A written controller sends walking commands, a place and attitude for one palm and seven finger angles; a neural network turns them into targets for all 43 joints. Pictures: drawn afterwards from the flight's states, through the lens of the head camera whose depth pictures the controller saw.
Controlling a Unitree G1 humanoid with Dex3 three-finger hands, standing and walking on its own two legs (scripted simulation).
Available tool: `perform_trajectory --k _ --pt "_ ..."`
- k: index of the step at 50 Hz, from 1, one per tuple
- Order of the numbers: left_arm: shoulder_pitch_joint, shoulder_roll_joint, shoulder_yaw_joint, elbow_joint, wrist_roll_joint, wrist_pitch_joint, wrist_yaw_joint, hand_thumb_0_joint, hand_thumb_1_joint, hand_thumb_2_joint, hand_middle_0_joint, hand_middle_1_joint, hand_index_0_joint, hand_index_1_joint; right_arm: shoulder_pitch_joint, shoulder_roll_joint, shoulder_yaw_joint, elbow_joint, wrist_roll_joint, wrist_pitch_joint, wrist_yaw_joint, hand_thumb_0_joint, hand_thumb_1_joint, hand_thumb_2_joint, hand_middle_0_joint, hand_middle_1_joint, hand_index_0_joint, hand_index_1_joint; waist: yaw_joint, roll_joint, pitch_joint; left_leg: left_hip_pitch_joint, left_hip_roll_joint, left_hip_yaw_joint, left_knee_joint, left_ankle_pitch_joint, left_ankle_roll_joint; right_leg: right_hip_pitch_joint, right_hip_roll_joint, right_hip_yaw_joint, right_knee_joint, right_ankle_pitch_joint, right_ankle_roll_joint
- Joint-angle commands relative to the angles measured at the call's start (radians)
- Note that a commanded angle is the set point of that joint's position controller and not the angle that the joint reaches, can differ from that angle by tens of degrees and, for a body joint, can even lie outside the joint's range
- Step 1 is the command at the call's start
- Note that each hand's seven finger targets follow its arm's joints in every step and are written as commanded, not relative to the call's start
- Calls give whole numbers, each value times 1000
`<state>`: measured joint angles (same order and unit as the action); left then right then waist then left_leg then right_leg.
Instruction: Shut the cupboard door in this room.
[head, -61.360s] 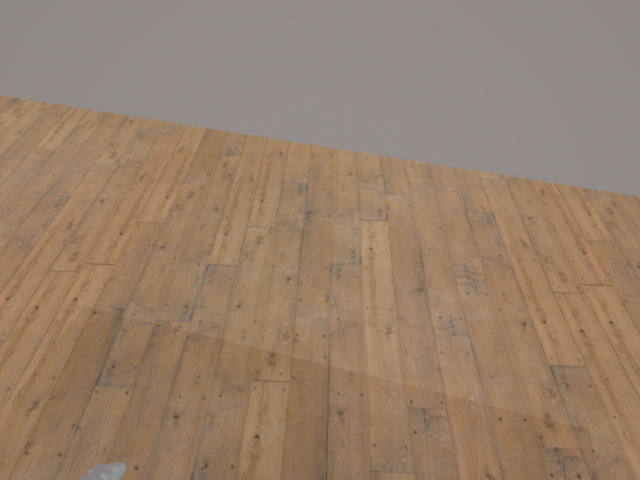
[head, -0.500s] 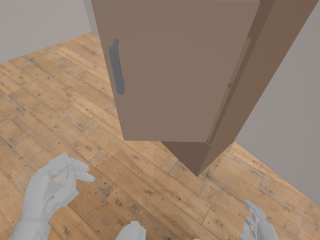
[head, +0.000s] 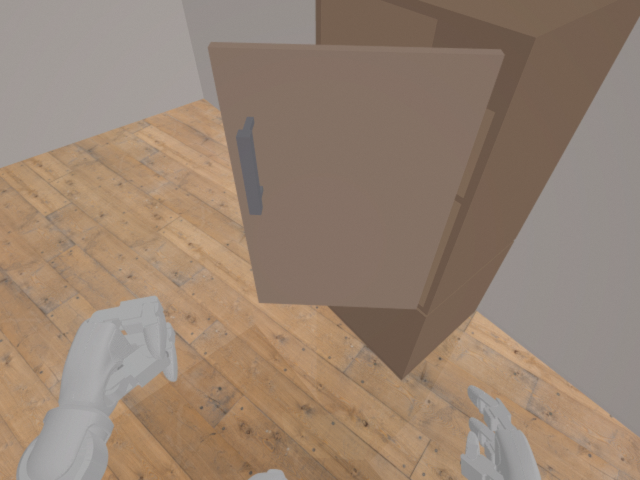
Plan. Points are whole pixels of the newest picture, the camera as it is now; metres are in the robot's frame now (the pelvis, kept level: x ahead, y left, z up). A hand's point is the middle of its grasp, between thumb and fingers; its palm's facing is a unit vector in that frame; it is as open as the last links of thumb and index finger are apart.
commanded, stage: raise the hand and make a fist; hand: left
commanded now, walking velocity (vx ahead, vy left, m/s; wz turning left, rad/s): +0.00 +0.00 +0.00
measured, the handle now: (252, 167) +0.53 +0.16 +0.11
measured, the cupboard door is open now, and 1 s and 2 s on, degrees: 47 47 47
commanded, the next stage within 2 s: bring the fist close to the handle in 0.50 s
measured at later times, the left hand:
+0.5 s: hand (188, 342) +0.23 +0.16 +0.11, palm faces +0.04 -1.00 -0.05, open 3.1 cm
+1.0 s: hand (223, 274) +0.32 +0.15 +0.11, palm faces +0.00 -1.00 -0.03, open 3.1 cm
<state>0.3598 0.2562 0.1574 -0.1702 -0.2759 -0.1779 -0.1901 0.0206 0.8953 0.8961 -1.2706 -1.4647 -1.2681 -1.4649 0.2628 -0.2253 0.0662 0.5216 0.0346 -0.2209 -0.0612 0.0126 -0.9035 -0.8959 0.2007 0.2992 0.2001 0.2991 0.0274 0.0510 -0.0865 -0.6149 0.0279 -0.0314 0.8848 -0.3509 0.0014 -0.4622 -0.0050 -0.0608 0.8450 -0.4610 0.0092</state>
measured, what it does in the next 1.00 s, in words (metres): stands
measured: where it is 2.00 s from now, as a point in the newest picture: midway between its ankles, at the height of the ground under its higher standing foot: outside the picture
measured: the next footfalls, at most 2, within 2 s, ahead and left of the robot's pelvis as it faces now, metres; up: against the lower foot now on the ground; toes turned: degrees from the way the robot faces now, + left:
none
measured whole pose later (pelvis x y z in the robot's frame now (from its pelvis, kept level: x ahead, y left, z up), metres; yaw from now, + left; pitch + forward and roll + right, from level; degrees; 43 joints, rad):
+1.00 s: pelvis +0.01 -0.01 +0.01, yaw -1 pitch +5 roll +0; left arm -0.01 0.21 0.14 0.13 -0.22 -0.13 -0.13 0.02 0.90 0.90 -1.30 -1.50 -1.30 -1.50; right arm 0.25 -0.24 0.04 0.61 0.03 -0.21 -0.06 0.01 -0.91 -0.90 0.20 0.30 0.20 0.30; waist 0.00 0.04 -0.07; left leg -0.54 0.03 0.00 0.78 -0.32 -0.01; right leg -0.42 -0.01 -0.03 0.78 -0.44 0.00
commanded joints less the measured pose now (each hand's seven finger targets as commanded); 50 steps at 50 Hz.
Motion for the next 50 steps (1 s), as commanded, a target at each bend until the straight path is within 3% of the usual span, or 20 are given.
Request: perform_trajectory --k 1,4,10,12,13,17,19,22,24,27,30,31,32,36,37,41,42,45,48,50 --pt "-139 123 89 -206 -34 -48 -4 0 900 900 -1300 -1500 -1300 -1500 -85 -126 -57 -142 5 -72 -15 0 -900 -900 200 300 200 300 -5 -2 -101 203 -24 -18 -189 41 18 -48 34 3 -178 119 -22" --pt "-165 128 90 -205 -38 -40 -9 0 900 900 -1300 -1500 -1300 -1500 -91 -127 -56 -131 8 -82 -15 0 -900 -900 200 300 200 300 -3 3 -90 208 -28 -6 -193 56 19 -25 26 19 -202 126 -20" --pt "-142 113 91 -152 -44 -34 -17 0 900 900 -1300 -1500 -1300 -1500 -93 -129 -64 -120 9 -93 -14 0 -900 -900 200 300 200 300 1 -54 -65 203 -36 13 -189 73 20 -9 11 54 -240 119 -10" --pt "-137 140 119 -145 -43 -41 -13 0 900 900 -1300 -1500 -1300 -1500 -88 -131 -67 -113 6 -94 -13 0 -900 -900 200 300 200 300 7 -69 -66 192 -36 16 -174 96 21 10 4 75 -245 147 -7" --pt "-145 116 98 -154 -40 -48 -14 0 900 900 -1300 -1500 -1300 -1500 -93 -126 -67 -116 7 -96 -11 0 -900 -900 200 300 200 300 4 -62 -70 199 -37 19 -178 104 21 10 2 71 -239 158 -7" --pt "-165 140 116 -161 -35 -75 -5 0 900 900 -1300 -1500 -1300 -1500 -88 -128 -71 -108 4 -97 -11 0 -900 -900 200 300 200 300 -3 -68 -68 200 -37 23 -164 108 22 3 -1 86 -241 170 1" --pt "-169 121 99 -151 -33 -79 -8 0 900 900 -1300 -1500 -1300 -1500 -92 -126 -69 -109 5 -98 -9 0 -900 -900 200 300 200 300 -3 -50 -61 194 -39 25 -164 99 21 0 -6 94 -245 157 0" --pt "-160 139 111 -161 -30 -83 -7 0 900 900 -1300 -1500 -1300 -1500 -87 -129 -73 -106 5 -98 -11 0 -900 -900 200 300 200 300 0 -55 -87 210 -36 24 -163 119 24 13 -3 91 -237 187 1" --pt "-162 117 95 -170 -28 -81 -7 0 900 900 -1300 -1500 -1300 -1500 -86 -125 -71 -107 5 -96 -9 0 -900 -900 200 300 200 300 -1 -18 -90 226 -37 25 -175 136 23 13 3 65 -219 226 -4" --pt "-141 127 113 -132 -35 -70 -10 0 900 900 -1300 -1500 -1300 -1500 -83 -129 -72 -104 3 -90 -13 0 -900 -900 200 300 200 300 -3 -86 -78 212 -35 21 -170 137 25 15 5 69 -224 234 2" --pt "-161 110 94 -150 -33 -68 -15 0 900 900 -1300 -1500 -1300 -1500 -89 -127 -70 -110 5 -86 -13 0 -900 -900 200 300 200 300 -3 -43 -83 230 -35 23 -182 140 25 5 10 49 -212 246 -3" --pt "-219 92 65 -163 -31 -68 -15 0 900 900 -1300 -1500 -1300 -1500 -91 -127 -67 -108 4 -86 -14 0 -900 -900 200 300 200 300 -15 -22 -83 240 -37 22 -180 135 27 -11 12 44 -210 242 -3" --pt "-276 119 81 -142 -24 -67 -7 0 900 900 -1300 -1500 -1300 -1500 -81 -132 -67 -93 2 -85 -18 0 -900 -900 200 300 200 300 -27 -48 -69 226 -33 18 -176 120 27 -19 13 48 -213 214 -2" --pt "-426 100 56 -67 -11 -65 2 0 900 900 -1300 -1500 -1300 -1500 -85 -135 -68 -71 3 -83 -25 0 -900 -900 200 300 200 300 -40 -33 -96 243 -34 10 -179 96 26 -43 15 43 -210 179 -7" --pt "-444 121 68 -55 -4 -62 7 0 900 900 -1300 -1500 -1300 -1500 -82 -135 -69 -66 3 -83 -26 0 -900 -900 200 300 200 300 -35 -35 -110 246 -31 11 -177 105 27 -34 14 48 -210 185 -7" --pt "-514 90 38 4 12 -37 18 0 900 900 -1300 -1500 -1300 -1500 -87 -131 -67 -63 2 -74 -21 0 -900 -900 200 300 200 300 -26 -15 -162 280 -32 11 -194 142 24 -13 15 28 -193 244 -12" --pt "-518 121 69 35 16 -30 28 0 900 900 -1300 -1500 -1300 -1500 -84 -135 -68 -57 0 -69 -20 0 -900 -900 200 300 200 300 -19 -35 -165 272 -29 12 -192 154 23 2 15 32 -196 254 -13" --pt "-553 88 47 50 28 -20 48 0 900 900 -1300 -1500 -1300 -1500 -92 -128 -68 -63 1 -56 -10 0 -900 -900 200 300 200 300 -11 1 -183 300 -29 16 -201 200 19 15 16 19 -184 312 -18" --pt "-570 78 48 106 40 -10 75 0 900 900 -1300 -1500 -1300 -1500 -87 -129 -72 -63 -3 -37 -3 0 -900 -900 200 300 200 300 -13 -67 -179 291 -26 22 -207 213 21 26 17 16 -189 336 -12" --pt "-619 74 45 120 45 -14 88 0 900 900 -1300 -1500 -1300 -1500 -87 -130 -74 -61 -3 -25 0 0 -900 -900 200 300 200 300 -17 -52 -177 295 -28 28 -209 211 19 21 18 18 -191 337 -13"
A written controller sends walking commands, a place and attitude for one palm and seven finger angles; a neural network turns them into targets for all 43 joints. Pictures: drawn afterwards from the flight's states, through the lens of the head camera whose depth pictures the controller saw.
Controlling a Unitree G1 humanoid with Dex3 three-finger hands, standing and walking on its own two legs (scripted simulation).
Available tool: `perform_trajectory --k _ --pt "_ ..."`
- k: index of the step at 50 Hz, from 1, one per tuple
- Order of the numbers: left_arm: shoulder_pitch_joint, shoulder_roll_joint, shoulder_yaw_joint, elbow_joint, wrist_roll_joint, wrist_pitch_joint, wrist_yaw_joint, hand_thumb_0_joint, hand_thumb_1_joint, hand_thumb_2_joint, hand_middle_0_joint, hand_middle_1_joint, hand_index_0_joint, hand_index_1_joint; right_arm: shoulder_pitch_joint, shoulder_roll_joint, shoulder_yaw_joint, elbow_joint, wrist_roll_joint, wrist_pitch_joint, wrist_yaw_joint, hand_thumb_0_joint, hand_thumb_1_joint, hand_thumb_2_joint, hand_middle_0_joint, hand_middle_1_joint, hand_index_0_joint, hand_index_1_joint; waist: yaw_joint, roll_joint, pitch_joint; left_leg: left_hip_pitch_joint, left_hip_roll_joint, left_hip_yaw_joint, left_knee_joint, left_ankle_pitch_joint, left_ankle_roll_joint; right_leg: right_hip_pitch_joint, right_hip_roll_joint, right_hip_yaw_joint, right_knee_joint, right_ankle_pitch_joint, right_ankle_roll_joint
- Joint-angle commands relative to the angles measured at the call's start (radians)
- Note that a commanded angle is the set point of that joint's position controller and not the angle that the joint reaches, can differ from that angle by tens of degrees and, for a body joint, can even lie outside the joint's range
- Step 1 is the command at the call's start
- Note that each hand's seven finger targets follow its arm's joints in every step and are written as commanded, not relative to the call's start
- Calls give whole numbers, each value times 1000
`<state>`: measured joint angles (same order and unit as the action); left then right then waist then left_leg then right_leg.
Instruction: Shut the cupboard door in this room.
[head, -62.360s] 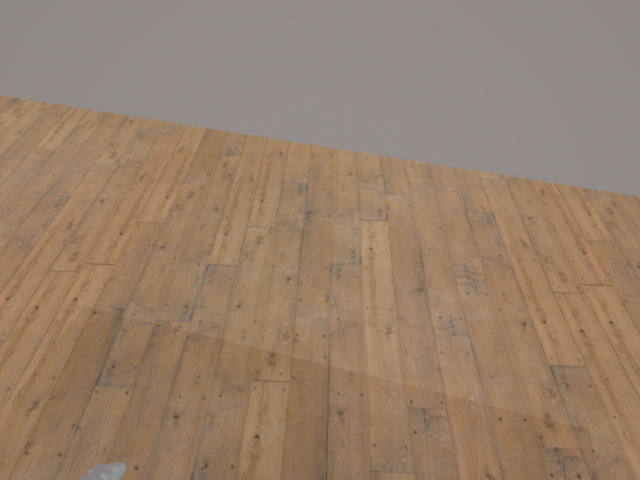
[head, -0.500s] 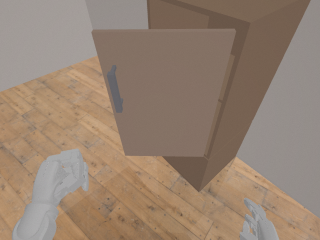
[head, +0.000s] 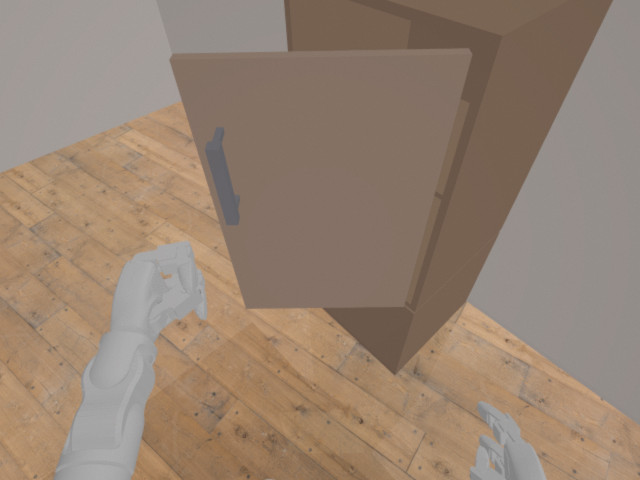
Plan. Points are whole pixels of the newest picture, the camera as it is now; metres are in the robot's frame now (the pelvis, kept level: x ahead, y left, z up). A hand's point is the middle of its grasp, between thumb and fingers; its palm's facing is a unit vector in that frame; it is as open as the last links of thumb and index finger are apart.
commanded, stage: bring the fist close to the handle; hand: left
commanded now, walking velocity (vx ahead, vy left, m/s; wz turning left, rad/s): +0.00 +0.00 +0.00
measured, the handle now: (226, 178) +0.51 +0.18 +0.10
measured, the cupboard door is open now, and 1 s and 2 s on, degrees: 47 47 34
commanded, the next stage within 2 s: push the door shut along its arc in 1.00 s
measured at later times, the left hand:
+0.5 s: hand (230, 231) +0.40 +0.15 +0.10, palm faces +0.06 -1.00 -0.02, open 3.1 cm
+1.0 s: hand (231, 223) +0.42 +0.15 +0.10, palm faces +0.08 -1.00 -0.01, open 3.1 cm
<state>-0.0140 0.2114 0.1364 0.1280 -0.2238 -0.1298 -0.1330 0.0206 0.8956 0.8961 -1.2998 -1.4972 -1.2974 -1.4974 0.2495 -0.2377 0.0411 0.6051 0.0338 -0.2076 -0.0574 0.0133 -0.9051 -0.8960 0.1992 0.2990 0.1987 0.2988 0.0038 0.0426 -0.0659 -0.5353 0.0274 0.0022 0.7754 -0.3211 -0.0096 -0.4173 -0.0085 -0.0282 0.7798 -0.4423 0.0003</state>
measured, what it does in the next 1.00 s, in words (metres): stands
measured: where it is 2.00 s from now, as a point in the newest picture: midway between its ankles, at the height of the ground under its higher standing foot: outside the picture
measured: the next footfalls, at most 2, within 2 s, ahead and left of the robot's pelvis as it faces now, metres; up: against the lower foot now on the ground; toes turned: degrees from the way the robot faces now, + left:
none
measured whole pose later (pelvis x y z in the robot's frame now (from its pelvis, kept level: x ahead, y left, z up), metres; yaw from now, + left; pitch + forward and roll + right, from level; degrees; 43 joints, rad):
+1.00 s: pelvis +0.00 +0.00 +0.00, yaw -2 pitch +8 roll +0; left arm -0.54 0.25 0.25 0.79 -0.14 -0.30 -0.06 0.02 0.89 0.90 -1.30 -1.50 -1.30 -1.50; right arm 0.33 -0.25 -0.01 0.67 0.02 -0.04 -0.03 0.01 -0.91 -0.90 0.20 0.30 0.20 0.30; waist -0.06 0.04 -0.08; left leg -0.62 0.05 0.02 0.79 -0.31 -0.01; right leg -0.52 0.01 -0.01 0.80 -0.43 -0.01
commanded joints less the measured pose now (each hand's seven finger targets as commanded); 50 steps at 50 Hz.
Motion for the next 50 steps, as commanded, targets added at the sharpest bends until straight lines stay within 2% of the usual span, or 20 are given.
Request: perform_trajectory --k 1,4,8,10,12,13,15,17,20,22,26,27,30,32,33,36,40,42,47,50 --pt "-264 129 77 -161 -1 -64 37 0 900 900 -1300 -1500 -1300 -1500 -70 -119 -49 -141 -3 -33 -2 0 -900 -900 200 300 200 300 8 -40 -198 216 -25 -5 -101 188 28 -22 23 -16 -122 326 -6" --pt "-353 145 86 -112 9 -76 49 0 900 900 -1300 -1500 -1300 -1500 -68 -122 -52 -129 -4 -15 -2 0 -900 -900 200 300 200 300 -6 -59 -192 204 -25 1 -98 164 30 -32 22 -6 -133 304 -2" --pt "-498 135 55 -79 28 -105 58 0 900 900 -1300 -1500 -1300 -1500 -63 -124 -56 -114 -3 -4 -5 0 -900 -900 200 300 200 300 -21 8 -228 234 -21 -3 -95 164 28 -51 25 -5 -126 288 -9" --pt "-563 122 36 -26 27 -110 60 0 900 900 -1300 -1500 -1300 -1500 -54 -126 -57 -99 -1 -3 -5 0 -900 -900 200 300 200 300 -36 -1 -226 238 -20 -8 -91 150 27 -69 27 -6 -129 277 -9" --pt "-561 142 57 45 30 -112 64 0 900 900 -1300 -1500 -1300 -1500 -40 -134 -60 -89 -5 5 -6 0 -900 -900 200 300 200 300 -29 -44 -242 227 -20 -7 -87 157 31 -59 29 -4 -132 286 -8" --pt "-608 137 51 60 29 -114 64 0 900 900 -1300 -1500 -1300 -1500 -37 -134 -61 -85 -3 10 -5 0 -900 -900 200 300 200 300 -40 -52 -249 228 -21 -5 -86 158 31 -61 24 -2 -133 296 -5" --pt "-654 148 63 110 34 -113 69 0 900 900 -1300 -1500 -1300 -1500 -32 -134 -64 -78 -3 20 -3 0 -900 -900 200 300 200 300 -35 -15 -255 231 -22 -3 -86 164 28 -69 25 -2 -128 302 -7" --pt "-687 177 87 165 43 -115 78 0 900 900 -1300 -1500 -1300 -1500 -15 -140 -66 -70 -6 32 -1 0 -900 -900 200 300 200 300 -35 -54 -268 224 -21 -4 -82 179 31 -57 26 -1 -126 319 -6" --pt "-752 149 71 214 46 -127 86 0 900 900 -1300 -1500 -1300 -1500 -6 -133 -67 -70 -5 46 5 0 -900 -900 200 300 200 300 -41 -29 -277 225 -23 3 -76 198 29 -60 27 1 -121 352 -5" --pt "-807 214 123 286 54 -140 94 0 900 900 -1300 -1500 -1300 -1500 17 -142 -70 -52 -9 59 5 0 -900 -900 200 300 200 300 -45 -69 -268 197 -21 0 -71 177 31 -63 30 4 -123 330 -4" --pt "-888 215 127 354 60 -176 87 0 900 900 -1300 -1500 -1300 -1500 33 -139 -73 -49 -11 77 13 0 -900 -900 200 300 200 300 -51 -39 -296 184 -28 12 -58 190 33 -58 27 16 -113 369 -4" --pt "-889 237 148 391 64 -181 86 0 900 900 -1300 -1500 -1300 -1500 48 -145 -79 -44 -14 82 13 0 -900 -900 200 300 200 300 -51 -75 -302 174 -27 11 -53 191 36 -56 31 16 -112 372 -1" --pt "-964 226 131 424 68 -203 70 0 900 900 -1300 -1500 -1300 -1500 65 -143 -83 -40 -14 93 18 0 -900 -900 200 300 200 300 -62 -25 -331 179 -28 14 -44 211 35 -61 31 21 -98 404 -4" --pt "-889 232 151 427 67 -213 64 0 900 900 -1300 -1500 -1300 -1500 80 -148 -93 -50 -15 98 24 0 -900 -900 200 300 200 300 -39 -26 -377 199 -29 15 -36 249 36 -40 36 16 -90 436 -8" --pt "-878 198 124 431 60 -212 58 0 900 900 -1300 -1500 -1300 -1500 76 -144 -91 -53 -12 100 28 0 -900 -900 200 300 200 300 -46 -16 -365 195 -30 19 -40 246 37 -48 35 16 -93 442 -6" --pt "-881 220 149 452 54 -213 56 0 900 900 -1300 -1500 -1300 -1500 87 -150 -95 -53 -10 113 29 0 -900 -900 200 300 200 300 -47 -77 -323 161 -28 20 -49 211 39 -53 38 16 -105 413 -2" --pt "-915 194 120 394 59 -226 69 0 900 900 -1300 -1500 -1300 -1500 82 -145 -95 -59 -9 116 31 0 -900 -900 200 300 200 300 -55 -35 -329 184 -28 20 -53 193 40 -69 42 13 -107 381 -3" --pt "-917 245 160 382 64 -238 82 0 900 900 -1300 -1500 -1300 -1500 89 -151 -97 -55 -13 118 26 0 -900 -900 200 300 200 300 -52 -55 -334 181 -27 20 -51 189 44 -60 43 18 -110 374 -2" --pt "-938 272 175 431 69 -241 82 0 900 900 -1300 -1500 -1300 -1500 84 -150 -92 -44 -13 124 19 0 -900 -900 200 300 200 300 -58 -61 -305 154 -28 22 -56 143 44 -68 40 27 -123 330 1" --pt "-976 249 153 436 67 -246 69 0 900 900 -1300 -1500 -1300 -1500 73 -144 -88 -47 -11 123 19 0 -900 -900 200 300 200 300 -62 -19 -318 169 -27 18 -59 136 40 -83 40 24 -116 316 -4"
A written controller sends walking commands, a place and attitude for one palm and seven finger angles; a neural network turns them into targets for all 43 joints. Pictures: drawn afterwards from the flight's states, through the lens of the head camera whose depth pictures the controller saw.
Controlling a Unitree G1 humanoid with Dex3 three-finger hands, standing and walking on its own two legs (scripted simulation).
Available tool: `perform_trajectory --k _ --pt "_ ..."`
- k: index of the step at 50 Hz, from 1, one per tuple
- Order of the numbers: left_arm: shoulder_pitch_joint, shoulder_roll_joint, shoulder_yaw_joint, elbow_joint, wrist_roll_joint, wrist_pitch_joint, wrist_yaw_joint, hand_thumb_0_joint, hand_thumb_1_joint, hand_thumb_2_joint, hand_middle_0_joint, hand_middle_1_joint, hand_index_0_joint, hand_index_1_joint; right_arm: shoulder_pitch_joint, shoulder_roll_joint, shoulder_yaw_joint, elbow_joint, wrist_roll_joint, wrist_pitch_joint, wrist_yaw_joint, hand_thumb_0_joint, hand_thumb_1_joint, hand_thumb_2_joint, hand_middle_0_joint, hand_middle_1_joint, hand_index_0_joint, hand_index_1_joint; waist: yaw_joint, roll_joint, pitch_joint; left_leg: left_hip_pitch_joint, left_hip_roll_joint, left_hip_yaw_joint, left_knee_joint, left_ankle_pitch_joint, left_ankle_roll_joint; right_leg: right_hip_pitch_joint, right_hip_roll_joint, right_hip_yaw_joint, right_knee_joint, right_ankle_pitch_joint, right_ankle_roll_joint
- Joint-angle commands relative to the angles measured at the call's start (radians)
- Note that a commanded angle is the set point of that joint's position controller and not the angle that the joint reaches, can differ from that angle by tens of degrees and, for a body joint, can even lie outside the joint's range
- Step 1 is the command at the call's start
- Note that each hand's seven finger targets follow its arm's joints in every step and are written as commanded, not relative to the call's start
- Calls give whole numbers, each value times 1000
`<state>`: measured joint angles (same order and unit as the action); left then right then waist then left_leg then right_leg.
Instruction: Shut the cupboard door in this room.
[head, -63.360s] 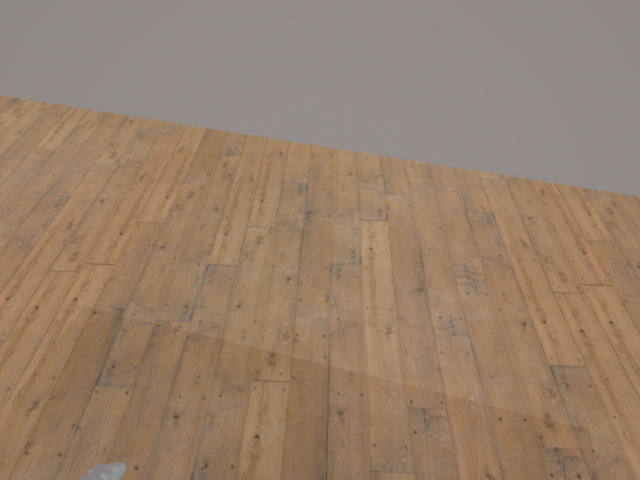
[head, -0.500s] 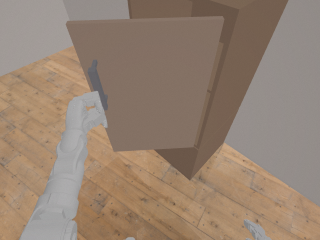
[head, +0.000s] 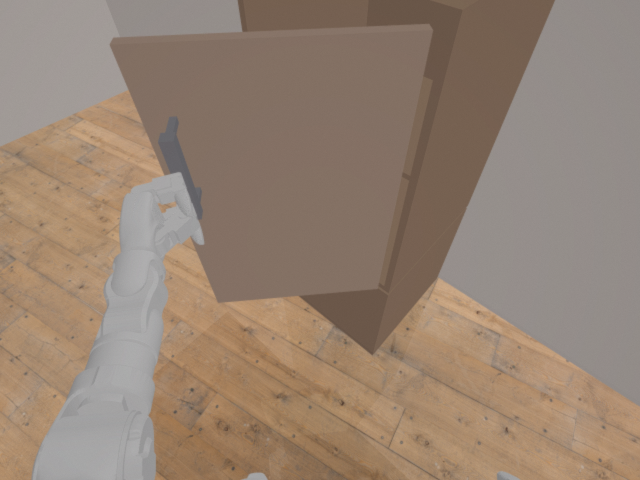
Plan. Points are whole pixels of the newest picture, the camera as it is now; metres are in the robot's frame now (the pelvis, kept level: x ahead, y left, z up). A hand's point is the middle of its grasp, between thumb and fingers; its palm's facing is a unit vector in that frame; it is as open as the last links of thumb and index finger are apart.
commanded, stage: push the door shut along its arc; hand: left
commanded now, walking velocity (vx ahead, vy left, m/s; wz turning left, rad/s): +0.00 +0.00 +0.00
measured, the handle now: (184, 171) +0.51 +0.20 +0.10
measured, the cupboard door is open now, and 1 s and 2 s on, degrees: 47 34 22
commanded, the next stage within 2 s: pull the fist back off the door in 1.80 s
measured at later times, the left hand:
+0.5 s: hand (193, 196) +0.45 +0.17 +0.11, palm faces +0.01 -1.00 -0.02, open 3.2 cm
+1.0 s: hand (216, 163) +0.52 +0.15 +0.11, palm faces -0.11 -0.99 -0.02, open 3.2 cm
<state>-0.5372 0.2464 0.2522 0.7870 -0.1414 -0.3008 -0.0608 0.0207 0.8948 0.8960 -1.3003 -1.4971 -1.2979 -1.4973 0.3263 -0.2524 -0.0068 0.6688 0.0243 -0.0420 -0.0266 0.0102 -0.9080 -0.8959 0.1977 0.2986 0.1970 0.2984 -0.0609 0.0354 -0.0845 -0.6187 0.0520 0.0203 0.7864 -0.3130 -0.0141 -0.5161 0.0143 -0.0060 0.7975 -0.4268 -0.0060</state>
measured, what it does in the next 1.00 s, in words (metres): stands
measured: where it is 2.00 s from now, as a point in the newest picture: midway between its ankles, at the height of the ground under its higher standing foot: outside the picture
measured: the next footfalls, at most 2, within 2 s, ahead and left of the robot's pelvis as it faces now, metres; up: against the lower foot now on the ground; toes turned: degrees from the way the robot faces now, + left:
none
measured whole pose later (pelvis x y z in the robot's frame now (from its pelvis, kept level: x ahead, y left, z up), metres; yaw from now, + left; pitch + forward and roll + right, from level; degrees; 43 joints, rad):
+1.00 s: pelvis -0.01 +0.01 -0.03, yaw +0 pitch +18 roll -3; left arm -1.10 0.51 0.30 1.29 -0.09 -0.29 -0.25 0.02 0.92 0.92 -1.30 -1.50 -1.30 -1.50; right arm 0.42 -0.29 0.00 0.70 0.00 -0.07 -0.01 0.01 -0.91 -0.90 0.20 0.30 0.20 0.30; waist -0.20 0.05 -0.09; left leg -0.93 0.06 -0.01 0.94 -0.34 0.00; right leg -0.80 0.03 -0.03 0.92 -0.44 0.00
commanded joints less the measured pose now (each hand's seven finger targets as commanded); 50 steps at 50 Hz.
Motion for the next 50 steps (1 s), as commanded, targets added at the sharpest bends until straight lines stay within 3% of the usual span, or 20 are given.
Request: perform_trajectory --k 1,6,9,10,13,14,18,19,21,23,26,30,32,36,39,40,43,46,48,50 --pt "-429 209 37 -208 -18 -73 -7 0 900 900 -1300 -1500 -1300 -1500 -5 -130 -42 -114 0 -43 -12 0 -900 -900 200 300 200 300 7 -20 -303 253 -52 0 -68 130 44 16 18 1 -134 302 1" --pt "-427 187 19 -157 -26 -63 -26 0 900 900 -1300 -1500 -1300 -1500 2 -135 -42 -115 3 -42 -10 0 -900 -900 200 300 200 300 -2 -41 -287 252 -49 -7 -63 129 44 -8 20 -7 -134 297 1" --pt "-572 195 -12 -136 -17 -70 -44 0 900 900 -1300 -1500 -1300 -1500 6 -137 -38 -102 5 -40 -15 0 -900 -900 200 300 200 300 -38 -36 -265 245 -48 -15 -58 99 46 -47 17 -2 -135 267 5" --pt "-590 212 1 -107 -15 -73 -48 0 900 900 -1300 -1500 -1300 -1500 12 -138 -39 -97 6 -40 -17 0 -900 -900 200 300 200 300 -37 -35 -263 243 -47 -19 -56 88 45 -58 18 -3 -135 248 2" --pt "-674 251 20 -88 -13 -93 -58 0 900 900 -1300 -1500 -1300 -1500 24 -145 -39 -86 3 -44 -20 0 -900 -900 200 300 200 300 -42 7 -315 274 -47 -30 -43 108 42 -72 20 -4 -118 253 -3" --pt "-683 235 4 -77 -11 -96 -63 0 900 900 -1300 -1500 -1300 -1500 26 -144 -39 -86 3 -45 -18 0 -900 -900 200 300 200 300 -45 25 -330 284 -45 -34 -41 116 38 -83 20 -10 -110 252 -5" --pt "-660 266 38 18 -11 -91 -84 0 900 900 -1300 -1500 -1300 -1500 57 -155 -42 -78 -1 -40 -13 0 -900 -900 200 300 200 300 -36 14 -363 280 -43 -41 -26 169 35 -84 23 -18 -87 295 -8" --pt "-706 247 7 27 -8 -89 -92 0 900 900 -1300 -1500 -1300 -1500 59 -154 -38 -78 1 -37 -11 0 -900 -900 200 300 200 300 -58 2 -336 268 -41 -45 -27 149 37 -109 24 -19 -90 275 -6" --pt "-771 246 0 37 -9 -92 -99 0 900 900 -1300 -1500 -1300 -1500 71 -158 -44 -72 1 -39 -10 0 -900 -900 200 300 200 300 -75 -10 -326 259 -40 -46 -23 126 40 -131 26 -15 -96 254 -2" --pt "-782 278 20 66 -3 -95 -107 0 900 900 -1300 -1500 -1300 -1500 84 -166 -45 -66 -2 -36 -11 0 -900 -900 200 300 200 300 -78 -10 -343 258 -37 -52 -18 130 40 -137 27 -17 -88 250 -5" --pt "-861 238 -33 88 3 -96 -123 0 900 900 -1300 -1500 -1300 -1500 100 -167 -46 -54 -3 -39 -8 0 -900 -900 200 300 200 300 -106 30 -330 268 -34 -64 -9 111 38 -199 29 -20 -87 211 -7" --pt "-938 292 -6 139 5 -95 -137 0 900 900 -1300 -1500 -1300 -1500 132 -182 -48 -32 -8 -44 -10 0 -900 -900 200 300 200 300 -127 18 -350 251 -28 -78 -1 85 39 -227 30 -19 -82 172 -6" --pt "-967 269 -33 160 7 -92 -150 0 900 900 -1300 -1500 -1300 -1500 146 -184 -47 -28 -9 -49 -10 0 -900 -900 200 300 200 300 -140 35 -347 245 -31 -82 6 71 41 -254 32 -21 -77 153 -8" --pt "-1034 303 -29 201 14 -81 -171 0 900 900 -1300 -1500 -1300 -1500 172 -195 -47 -12 -13 -57 -8 0 -900 -900 200 300 200 300 -162 49 -377 229 -25 -93 24 70 40 -289 31 -21 -62 143 -8" --pt "-1062 345 0 213 16 -79 -188 0 900 900 -1300 -1500 -1300 -1500 192 -201 -50 -4 -18 -60 -6 0 -900 -900 200 300 200 300 -161 82 -427 244 -23 -98 47 115 39 -297 32 -21 -47 167 -11" --pt "-1053 330 -10 238 14 -70 -194 0 900 900 -1300 -1500 -1300 -1500 195 -200 -48 -6 -17 -59 -3 0 -900 -900 200 300 200 300 -164 74 -418 232 -23 -98 49 106 40 -307 34 -22 -48 157 -11" --pt "-1073 433 64 276 24 -55 -193 0 900 900 -1300 -1500 -1300 -1500 215 -209 -44 -8 -21 -53 -3 0 -900 -900 200 300 200 300 -162 80 -423 186 -21 -94 63 120 43 -300 34 -18 -34 168 -10" --pt "-1096 412 37 270 47 -54 -196 0 900 900 -1300 -1500 -1300 -1500 227 -204 -47 -15 -25 -51 6 0 -900 -900 200 300 200 300 -173 108 -433 186 -23 -88 80 134 45 -316 37 -14 -32 180 -8" --pt "-1111 450 58 272 51 -55 -203 0 900 900 -1300 -1500 -1300 -1500 239 -209 -47 -15 -25 -45 6 0 -900 -900 200 300 200 300 -180 94 -455 185 -19 -89 89 152 47 -311 39 -14 -25 196 -7" --pt "-1141 419 24 278 52 -49 -218 0 900 900 -1300 -1500 -1300 -1500 245 -208 -48 -13 -23 -43 8 0 -900 -900 200 300 200 300 -197 97 -446 182 -19 -90 97 149 47 -333 41 -16 -26 193 -6"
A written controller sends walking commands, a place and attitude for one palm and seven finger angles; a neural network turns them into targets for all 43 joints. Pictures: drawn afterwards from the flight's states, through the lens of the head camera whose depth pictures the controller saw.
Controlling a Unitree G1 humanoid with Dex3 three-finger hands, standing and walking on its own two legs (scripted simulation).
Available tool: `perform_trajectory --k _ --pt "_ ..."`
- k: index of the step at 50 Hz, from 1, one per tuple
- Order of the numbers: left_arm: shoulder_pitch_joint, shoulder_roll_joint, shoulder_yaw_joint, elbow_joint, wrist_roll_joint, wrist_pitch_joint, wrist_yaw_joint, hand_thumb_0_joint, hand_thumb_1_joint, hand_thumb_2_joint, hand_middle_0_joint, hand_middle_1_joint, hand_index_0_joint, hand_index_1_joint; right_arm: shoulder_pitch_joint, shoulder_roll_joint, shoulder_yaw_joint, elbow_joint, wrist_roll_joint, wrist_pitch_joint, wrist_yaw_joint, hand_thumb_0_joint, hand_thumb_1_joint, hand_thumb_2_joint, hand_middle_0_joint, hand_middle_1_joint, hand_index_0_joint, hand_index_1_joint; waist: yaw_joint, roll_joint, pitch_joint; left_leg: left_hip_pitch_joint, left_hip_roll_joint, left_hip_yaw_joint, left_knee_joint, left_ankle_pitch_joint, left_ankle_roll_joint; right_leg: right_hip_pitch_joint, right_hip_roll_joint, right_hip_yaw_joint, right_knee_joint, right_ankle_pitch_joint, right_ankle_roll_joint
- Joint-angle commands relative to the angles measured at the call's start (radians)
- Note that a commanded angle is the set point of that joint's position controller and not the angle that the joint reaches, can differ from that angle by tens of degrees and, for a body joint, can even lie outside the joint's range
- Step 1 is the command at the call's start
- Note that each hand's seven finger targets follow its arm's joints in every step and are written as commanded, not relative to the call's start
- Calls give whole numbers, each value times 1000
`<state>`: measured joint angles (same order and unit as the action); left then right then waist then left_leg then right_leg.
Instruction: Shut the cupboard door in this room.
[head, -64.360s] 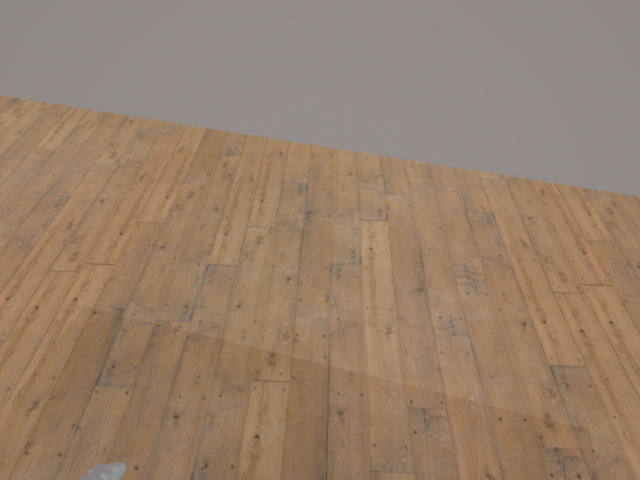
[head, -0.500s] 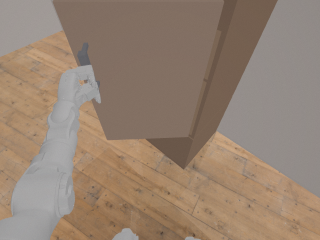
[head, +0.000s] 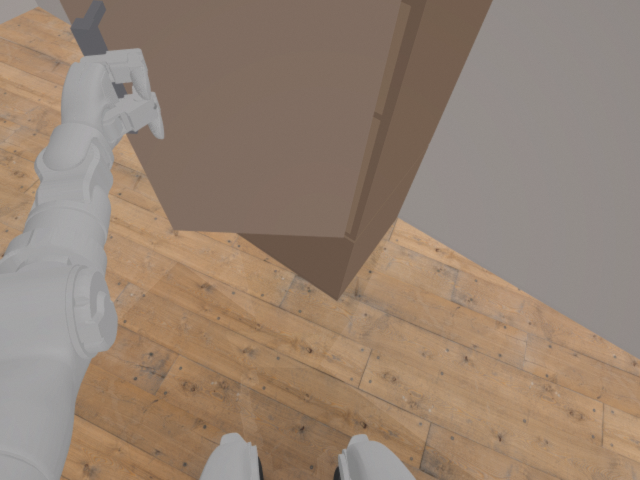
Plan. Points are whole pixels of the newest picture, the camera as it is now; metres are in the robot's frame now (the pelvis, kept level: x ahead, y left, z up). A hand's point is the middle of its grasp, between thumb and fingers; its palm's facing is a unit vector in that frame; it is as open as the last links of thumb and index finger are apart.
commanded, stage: push the door shut along its arc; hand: left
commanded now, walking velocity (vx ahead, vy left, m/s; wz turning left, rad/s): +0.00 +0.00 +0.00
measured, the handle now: (115, 72) +0.60 +0.19 +0.13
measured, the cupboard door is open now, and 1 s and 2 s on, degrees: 34 22 21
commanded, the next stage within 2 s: pull the fist back off the door in 0.80 s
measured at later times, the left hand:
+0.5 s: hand (178, 73) +0.59 +0.11 +0.14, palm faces -0.24 -0.97 -0.02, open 3.1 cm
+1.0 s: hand (191, 47) +0.63 +0.10 +0.14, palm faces -0.10 -0.99 +0.12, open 3.0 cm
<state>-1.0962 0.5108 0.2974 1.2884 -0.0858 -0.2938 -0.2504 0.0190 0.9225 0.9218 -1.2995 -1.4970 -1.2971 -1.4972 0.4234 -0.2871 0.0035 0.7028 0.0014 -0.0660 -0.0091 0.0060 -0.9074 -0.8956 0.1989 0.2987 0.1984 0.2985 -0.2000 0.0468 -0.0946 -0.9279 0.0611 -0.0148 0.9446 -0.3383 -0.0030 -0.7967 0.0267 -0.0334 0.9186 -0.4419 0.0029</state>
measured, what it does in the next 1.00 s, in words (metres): stands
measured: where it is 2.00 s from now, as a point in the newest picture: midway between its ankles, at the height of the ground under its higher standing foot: outside the picture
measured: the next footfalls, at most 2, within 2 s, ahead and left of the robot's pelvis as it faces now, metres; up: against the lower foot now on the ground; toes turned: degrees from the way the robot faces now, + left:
none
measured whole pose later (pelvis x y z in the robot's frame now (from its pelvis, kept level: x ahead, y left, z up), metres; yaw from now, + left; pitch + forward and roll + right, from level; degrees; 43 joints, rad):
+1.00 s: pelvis +0.01 +0.01 -0.03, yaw -2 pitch +28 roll -6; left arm -1.50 0.61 0.38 1.44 0.02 -0.14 -0.15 0.02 0.80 0.89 -1.30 -1.50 -1.30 -1.50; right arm 0.50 -0.27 0.04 0.68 -0.07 -0.07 0.02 0.00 -0.91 -0.90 0.20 0.30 0.20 0.30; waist -0.31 0.08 -0.10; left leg -1.19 0.08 -0.04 1.09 -0.40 0.01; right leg -1.03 0.05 -0.05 1.02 -0.48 0.01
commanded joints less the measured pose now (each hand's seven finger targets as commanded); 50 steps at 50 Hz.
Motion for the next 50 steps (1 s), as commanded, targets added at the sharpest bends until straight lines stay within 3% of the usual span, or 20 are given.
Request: perform_trajectory --k 1,3,5,7,12,14,17,19,20,25,27,29,31,33,37,45,46,47,48,50 --pt "-591 184 -1 -213 -2 -50 -31 0 900 900 -1300 -1500 -1300 -1500 154 -176 -57 -44 -1 -17 -10 0 -900 -900 200 300 200 300 -55 89 -429 479 -27 -55 -58 169 36 -49 30 13 -147 205 -16" --pt "-619 207 10 -214 -2 -48 -43 0 900 900 -1300 -1500 -1300 -1500 165 -179 -57 -43 -2 -16 -12 0 -900 -900 200 300 200 300 -61 93 -467 489 -27 -58 -48 200 38 -45 31 15 -138 230 -17" --pt "-655 180 -22 -194 1 -35 -51 0 900 900 -1300 -1500 -1300 -1500 171 -176 -54 -37 -1 -17 -11 0 -900 -900 200 300 200 300 -81 108 -441 480 -27 -59 -38 187 40 -83 32 12 -139 215 -15" --pt "-681 195 -14 -168 0 -25 -55 0 900 900 -1300 -1500 -1300 -1500 183 -179 -50 -30 -4 -18 -15 0 -900 -900 200 300 200 300 -96 96 -419 463 -26 -60 -31 183 44 -95 34 11 -138 209 -16" --pt "-739 281 29 -169 14 -18 -71 0 900 900 -1300 -1500 -1300 -1500 205 -183 -45 -32 -13 -23 -16 0 -900 -900 200 300 200 300 -95 141 -496 448 -27 -57 1 231 46 -76 34 14 -110 249 -19" --pt "-731 271 18 -170 28 -17 -79 0 900 900 -1300 -1500 -1300 -1500 208 -179 -48 -32 -15 -20 -12 0 -900 -900 200 300 200 300 -90 157 -528 470 -26 -60 14 271 42 -83 37 11 -99 280 -20" --pt "-753 263 10 -140 27 -1 -90 0 900 900 -1300 -1500 -1300 -1500 222 -181 -45 -30 -16 -13 -13 0 -900 -900 200 300 200 300 -112 131 -495 448 -25 -61 21 271 46 -94 42 5 -96 283 -19" --pt "-765 287 17 -118 35 14 -93 0 900 900 -1300 -1500 -1300 -1500 216 -185 -42 -33 -15 -11 -14 0 -900 -900 200 300 200 300 -112 139 -490 419 -26 -55 31 249 47 -103 42 9 -98 270 -19" --pt "-803 301 22 -136 38 15 -95 0 900 900 -1300 -1500 -1300 -1500 226 -187 -44 -31 -15 -13 -16 0 -900 -900 200 300 200 300 -124 139 -500 419 -22 -54 37 251 48 -111 42 9 -93 273 -16" --pt "-831 312 25 -149 51 22 -103 0 900 900 -1300 -1500 -1300 -1500 245 -188 -46 -28 -25 -12 -13 0 -900 -900 200 300 200 300 -124 183 -547 459 -20 -62 56 315 44 -129 47 1 -75 304 -21" --pt "-823 284 13 -127 52 33 -107 0 900 900 -1300 -1500 -1300 -1500 249 -185 -45 -26 -29 -9 -11 0 -900 -900 200 300 200 300 -131 170 -537 466 -23 -68 56 336 45 -136 50 -8 -70 313 -25" --pt "-829 331 32 -83 66 49 -108 0 900 900 -1300 -1500 -1300 -1500 253 -190 -38 -24 -30 -3 -14 0 -900 -900 200 300 200 300 -133 162 -515 421 -23 -62 67 316 46 -137 49 -6 -69 308 -22" --pt "-846 320 25 -103 74 53 -108 0 900 900 -1300 -1500 -1300 -1500 259 -188 -42 -28 -34 -2 -11 0 -900 -900 200 300 200 300 -134 182 -537 429 -25 -59 75 332 47 -138 51 -6 -65 324 -23" --pt "-852 356 46 -105 80 46 -109 0 900 900 -1300 -1500 -1300 -1500 266 -192 -41 -34 -35 -2 -13 0 -900 -900 200 300 200 300 -138 183 -557 429 -23 -56 86 352 49 -139 51 -5 -54 339 -22" --pt "-893 338 25 -85 93 55 -113 0 900 900 -1300 -1500 -1300 -1500 283 -190 -39 -27 -41 5 -13 0 -900 -900 200 300 200 300 -158 173 -537 414 -24 -64 90 348 51 -154 55 -13 -51 332 -24" --pt "-992 282 -26 -64 87 72 -137 0 900 900 -1300 -1500 -1300 -1500 290 -196 -37 1 -43 -9 -19 0 -900 -900 200 300 200 300 -197 216 -526 439 -15 -74 115 318 51 -255 59 -28 -42 271 -26" --pt "-986 314 178 -72 21 97 62 0 900 900 -1300 -1500 -1300 -1500 330 -167 -15 -32 -60 -15 -3 0 -900 -900 200 300 200 300 -137 225 -557 380 -4 -89 98 312 44 -194 48 -19 -54 262 -18" --pt "-914 290 161 -44 53 107 163 0 900 900 -1300 -1500 -1300 -1500 329 -170 -18 -34 -68 -17 15 0 -900 -900 200 300 200 300 -132 215 -577 390 -2 -101 86 314 37 -205 50 -29 -37 243 -14" --pt "-919 232 159 -54 65 113 250 0 900 900 -1300 -1500 -1300 -1500 340 -167 -28 -34 -85 -14 32 0 -900 -900 200 300 200 300 -152 186 -568 383 0 -102 91 319 36 -224 45 -35 -34 248 -7" --pt "-917 180 145 -121 142 92 412 0 900 900 -1300 -1500 -1300 -1500 355 -157 -35 -40 -115 -5 69 0 -900 -900 200 300 200 300 -139 221 -571 392 -5 -97 90 316 29 -241 43 -43 -28 231 -6"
